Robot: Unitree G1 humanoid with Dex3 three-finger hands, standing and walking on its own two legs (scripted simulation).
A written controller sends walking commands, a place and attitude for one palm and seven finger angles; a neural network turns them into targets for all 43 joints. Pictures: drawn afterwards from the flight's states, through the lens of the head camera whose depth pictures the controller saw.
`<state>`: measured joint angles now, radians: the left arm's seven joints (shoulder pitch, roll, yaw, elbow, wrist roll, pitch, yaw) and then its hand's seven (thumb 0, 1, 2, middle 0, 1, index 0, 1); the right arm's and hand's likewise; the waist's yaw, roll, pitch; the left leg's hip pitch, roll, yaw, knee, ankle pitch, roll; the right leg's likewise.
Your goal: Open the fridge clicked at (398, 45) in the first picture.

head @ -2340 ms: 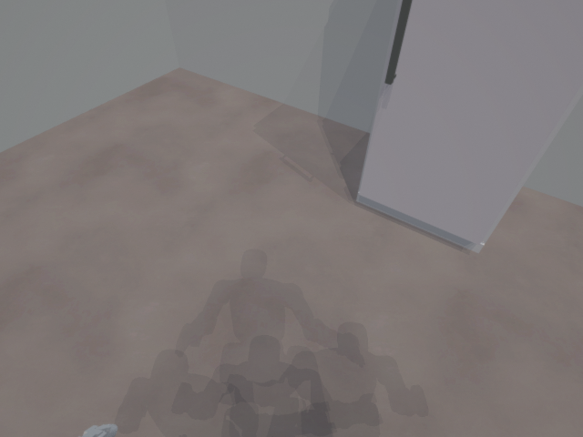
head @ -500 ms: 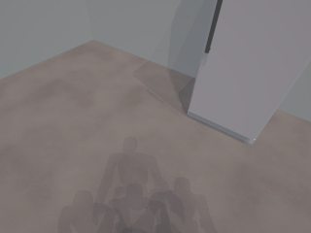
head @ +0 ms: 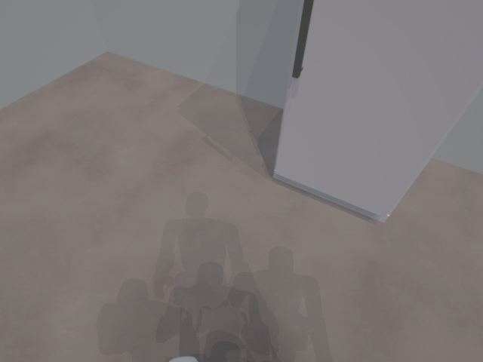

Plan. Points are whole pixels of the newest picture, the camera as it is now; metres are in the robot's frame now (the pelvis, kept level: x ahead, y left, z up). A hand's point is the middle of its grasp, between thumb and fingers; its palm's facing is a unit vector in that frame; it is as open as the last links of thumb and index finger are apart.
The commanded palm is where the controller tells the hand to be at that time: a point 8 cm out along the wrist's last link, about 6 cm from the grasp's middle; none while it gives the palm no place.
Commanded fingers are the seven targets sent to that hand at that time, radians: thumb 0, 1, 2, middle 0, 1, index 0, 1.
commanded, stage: walk to a spot facing it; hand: left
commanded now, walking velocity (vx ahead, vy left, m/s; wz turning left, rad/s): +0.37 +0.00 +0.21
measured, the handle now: out of the picture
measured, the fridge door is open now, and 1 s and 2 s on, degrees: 0 0 0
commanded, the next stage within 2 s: turn to face it in 0.42 s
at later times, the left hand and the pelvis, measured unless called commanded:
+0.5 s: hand (116, 351) +0.18 +0.25 -0.17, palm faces +0.10 -0.98 -0.15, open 7.4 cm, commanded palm none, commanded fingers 0.00 0.90 0.90 -0.20 -0.30 -0.20 -0.30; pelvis +0.21 +0.07 +0.01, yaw +1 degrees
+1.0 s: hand (172, 216) +0.47 +0.19 -0.15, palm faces -0.18 -0.95 -0.27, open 7.4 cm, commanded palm none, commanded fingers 0.00 0.90 0.90 -0.20 -0.30 -0.20 -0.30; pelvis +0.34 +0.02 +0.00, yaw -13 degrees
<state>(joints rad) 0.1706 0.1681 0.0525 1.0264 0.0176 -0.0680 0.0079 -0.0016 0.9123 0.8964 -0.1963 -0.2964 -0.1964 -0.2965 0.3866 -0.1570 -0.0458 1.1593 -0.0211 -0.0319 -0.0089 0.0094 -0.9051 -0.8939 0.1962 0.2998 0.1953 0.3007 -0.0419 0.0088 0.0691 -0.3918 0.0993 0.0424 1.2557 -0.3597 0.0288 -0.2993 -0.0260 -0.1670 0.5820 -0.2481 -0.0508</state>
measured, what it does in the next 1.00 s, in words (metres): walks ahead: left foot, then right foot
